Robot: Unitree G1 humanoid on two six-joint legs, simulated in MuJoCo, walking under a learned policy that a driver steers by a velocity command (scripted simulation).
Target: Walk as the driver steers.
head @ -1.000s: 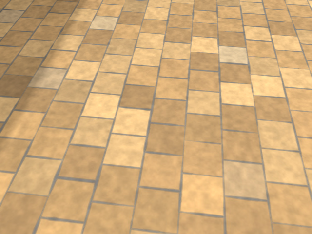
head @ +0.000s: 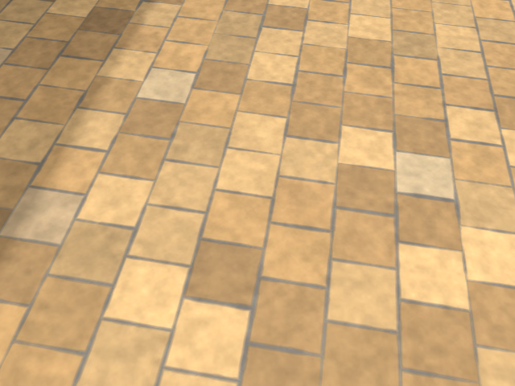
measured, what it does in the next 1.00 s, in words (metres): walks ahead: right foot, then left foot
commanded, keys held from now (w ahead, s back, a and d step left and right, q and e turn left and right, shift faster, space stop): w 0.56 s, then no key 0.44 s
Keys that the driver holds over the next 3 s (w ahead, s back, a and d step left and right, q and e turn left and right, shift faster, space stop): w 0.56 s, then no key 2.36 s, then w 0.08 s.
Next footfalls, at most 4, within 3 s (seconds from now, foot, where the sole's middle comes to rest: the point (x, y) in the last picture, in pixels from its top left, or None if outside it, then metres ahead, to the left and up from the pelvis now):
0.42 right None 0.41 -0.15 -0.77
0.88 left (235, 335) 0.61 0.07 -0.77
1.16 right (330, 369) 0.52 -0.18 -0.77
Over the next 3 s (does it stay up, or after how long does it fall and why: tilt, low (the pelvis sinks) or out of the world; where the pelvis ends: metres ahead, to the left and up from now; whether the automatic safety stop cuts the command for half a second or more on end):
stays up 0.54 -0.06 0.00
